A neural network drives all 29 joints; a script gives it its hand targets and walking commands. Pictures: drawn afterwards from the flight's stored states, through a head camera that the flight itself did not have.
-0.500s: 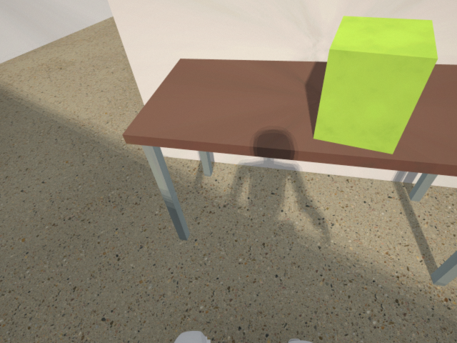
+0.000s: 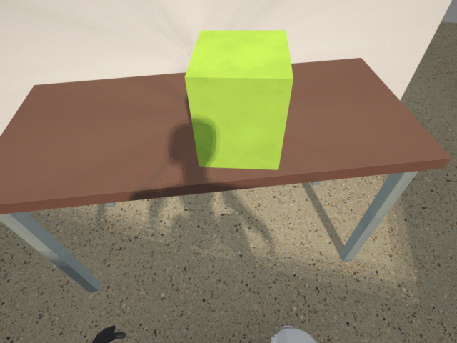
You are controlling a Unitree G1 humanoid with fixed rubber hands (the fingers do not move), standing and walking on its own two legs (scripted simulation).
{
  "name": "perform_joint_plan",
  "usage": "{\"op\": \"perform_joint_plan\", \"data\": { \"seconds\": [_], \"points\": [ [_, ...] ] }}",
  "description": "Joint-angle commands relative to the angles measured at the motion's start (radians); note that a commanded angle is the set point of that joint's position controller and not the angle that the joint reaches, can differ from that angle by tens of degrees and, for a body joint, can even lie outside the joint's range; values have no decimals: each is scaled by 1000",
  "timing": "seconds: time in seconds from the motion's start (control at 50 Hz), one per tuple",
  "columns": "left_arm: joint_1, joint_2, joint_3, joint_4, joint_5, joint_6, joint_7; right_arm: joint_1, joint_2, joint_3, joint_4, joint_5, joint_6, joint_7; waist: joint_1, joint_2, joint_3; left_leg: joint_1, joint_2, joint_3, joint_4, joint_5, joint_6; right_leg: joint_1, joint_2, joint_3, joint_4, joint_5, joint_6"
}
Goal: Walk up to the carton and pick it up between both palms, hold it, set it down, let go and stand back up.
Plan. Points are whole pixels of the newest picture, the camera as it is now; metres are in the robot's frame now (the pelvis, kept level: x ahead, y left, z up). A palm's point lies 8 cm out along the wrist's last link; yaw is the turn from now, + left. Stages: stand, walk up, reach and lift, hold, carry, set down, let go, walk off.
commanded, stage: walk up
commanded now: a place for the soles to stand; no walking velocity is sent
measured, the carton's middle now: (240, 101) +0.63 +0.00 +0.08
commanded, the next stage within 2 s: none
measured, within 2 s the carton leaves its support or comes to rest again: neither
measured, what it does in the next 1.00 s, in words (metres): walks ahead: left foot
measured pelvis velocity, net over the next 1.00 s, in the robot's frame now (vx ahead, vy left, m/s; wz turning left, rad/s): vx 0.11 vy -0.04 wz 0.19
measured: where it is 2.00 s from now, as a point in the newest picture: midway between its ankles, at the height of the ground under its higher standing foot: outside the picture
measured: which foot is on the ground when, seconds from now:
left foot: up 0.00-0.28, down 0.30-1.00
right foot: down 0.00-1.00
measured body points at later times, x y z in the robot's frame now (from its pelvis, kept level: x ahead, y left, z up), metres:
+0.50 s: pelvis +0.10 -0.04 +0.01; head +0.14 -0.03 +0.46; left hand +0.20 +0.22 -0.11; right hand +0.28 -0.28 -0.09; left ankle +0.15 +0.09 -0.70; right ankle +0.10 -0.13 -0.70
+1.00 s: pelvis +0.11 -0.04 +0.02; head +0.12 -0.04 +0.47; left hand +0.18 +0.23 -0.09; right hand +0.27 -0.27 -0.09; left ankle +0.15 +0.09 -0.70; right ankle +0.10 -0.13 -0.70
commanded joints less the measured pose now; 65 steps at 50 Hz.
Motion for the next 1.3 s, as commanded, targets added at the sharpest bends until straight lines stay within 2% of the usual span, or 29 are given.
{"op": "perform_joint_plan", "data": {
  "seconds": [0.0,0.02,0.04,0.08,0.12,0.18,0.22,0.26,0.28,0.3,0.32,0.34,0.36,0.38,0.4,0.42,0.44,0.5,0.56,0.72,0.9,1.04,1.06,1.1,1.16,1.18,1.22,1.26,1.28],
  "points": [
    [254,298,75,-32,-1,-22,50,-67,-88,-10,-208,48,1,23,187,-267,-137,-508,-194,-127,406,-175,38,388,-261,704,-540,-550,-224],
    [194,291,63,-40,-8,-11,68,-95,-129,-23,-216,50,10,26,174,-125,-108,-523,-187,-244,511,-116,47,344,-326,735,-555,-587,-259],
    [143,290,56,-50,-2,-8,86,-68,-108,-18,-210,50,11,26,143,-117,-50,-547,-178,-274,556,-57,48,287,-346,687,-530,-520,-275],
    [65,213,26,-61,15,-13,103,13,-125,-28,-185,24,4,27,86,-95,-25,-510,-145,-253,530,23,33,226,-323,563,-486,-361,-272],
    [34,167,3,-60,25,-27,106,40,-110,-30,-182,16,7,34,70,-108,-24,-443,-157,-256,487,19,8,179,-321,471,-462,-119,-282],
    [-1,153,-17,-53,19,-45,115,18,-72,-17,-204,30,19,28,57,-89,-28,-334,-162,-265,275,-12,-9,148,-335,312,-362,405,-290],
    [-43,164,-27,-69,12,-35,114,34,-60,-12,-197,37,15,27,33,-112,-88,-193,-174,-200,83,44,0,149,-289,190,-262,671,-234],
    [-100,163,-48,-85,-13,-17,107,61,-67,-20,-188,36,2,32,-18,-80,-131,15,-213,-154,-163,326,35,55,-224,98,-154,583,-143],
    [-88,154,-61,-90,-27,-15,101,41,-109,-29,-208,34,-10,34,-26,-14,-163,84,-192,-247,-235,530,74,2,-184,65,-102,428,-87],
    [-27,117,-71,-113,-40,-15,96,-26,-205,-51,-239,23,-16,34,15,143,-222,80,-12,-549,-296,635,180,-21,-60,-14,62,160,-8],
    [-20,119,-70,-89,-40,10,107,-26,-207,-52,-227,54,-7,34,5,131,-276,-20,98,-676,-342,618,314,96,28,-14,134,-196,15],
    [-36,101,-70,-80,-41,25,111,-82,-194,-45,-231,62,2,30,15,156,-228,-53,83,-660,-351,545,333,79,31,13,113,-322,17],
    [-17,91,-75,-72,-40,26,109,-142,-182,-34,-244,61,8,27,34,172,-193,-86,52,-614,-332,539,299,88,14,23,23,-252,15],
    [-7,104,-71,-66,-36,17,109,-188,-167,-22,-255,60,15,31,59,161,-186,-157,4,-539,-303,530,227,167,-15,42,-114,-107,-1],
    [-29,149,-57,-70,-30,4,107,-205,-143,-12,-268,65,20,36,59,103,-159,-201,-83,-421,-248,531,134,191,-60,99,-234,9,-19],
    [-49,183,-48,-68,-33,-8,103,-186,-116,-8,-257,66,24,38,30,45,-167,-121,-159,-326,-160,544,71,134,-113,189,-311,77,-34],
    [-74,182,-50,-72,-36,-18,100,-178,-109,-6,-240,61,28,37,10,68,-164,-76,-183,-298,-139,545,46,120,-142,199,-322,170,-42],
    [-80,156,-61,-67,-33,-25,102,-190,-97,-4,-214,53,22,42,17,52,-210,-21,-164,-303,-181,628,69,198,-112,96,-275,341,-16],
    [-67,150,-62,-75,-30,-14,99,-219,-93,-2,-210,54,19,43,27,6,-229,-27,-162,-295,-189,636,74,251,-106,59,-284,372,-9],
    [-91,151,-53,-106,-33,-4,91,-269,-98,-8,-194,51,27,46,27,-13,-179,-36,-191,-297,-233,487,46,210,-132,34,-374,182,-29],
    [-88,147,-46,-97,-30,0,87,-240,-104,-23,-174,50,14,50,25,11,-144,-62,-208,-338,-247,428,47,184,-136,-4,-400,-41,-62],
    [-69,146,-41,-77,-26,7,90,-195,-111,-35,-173,51,9,48,24,40,-120,-110,-217,-380,-251,398,57,195,-130,-26,-376,-111,-73],
    [5,158,-20,-63,13,13,80,-74,-100,-50,-155,31,6,45,21,-12,-154,-102,-218,-391,-278,19,85,208,-94,-40,-345,-417,-88],
    [6,131,-22,-70,14,15,72,-89,-140,-66,-169,28,6,39,26,75,-7,-231,-178,-507,-363,-163,124,141,-84,6,-311,-474,-87],
    [59,115,-24,-73,9,0,70,-66,-158,-64,-180,22,5,33,29,193,-25,-195,-96,-729,-494,-210,180,113,8,-12,-191,-294,-46],
    [82,112,-24,-69,11,-6,72,-74,-156,-61,-186,19,7,30,36,203,-38,-164,-81,-754,-492,-184,188,110,13,0,-208,-257,-45],
    [110,127,-19,-60,10,-20,76,-107,-132,-51,-202,20,11,31,56,168,-42,-205,-112,-666,-421,-45,142,193,-20,42,-310,-205,-60],
    [124,181,-7,-45,5,-34,83,-151,-67,-29,-224,37,11,35,78,21,-17,-340,-253,-386,-181,232,40,340,-156,204,-495,-119,-100],
    [98,189,-10,-39,1,-33,90,-153,-58,-25,-219,41,9,30,61,29,15,-361,-292,-259,-143,263,16,363,-235,242,-501,63,-108]
  ]
}}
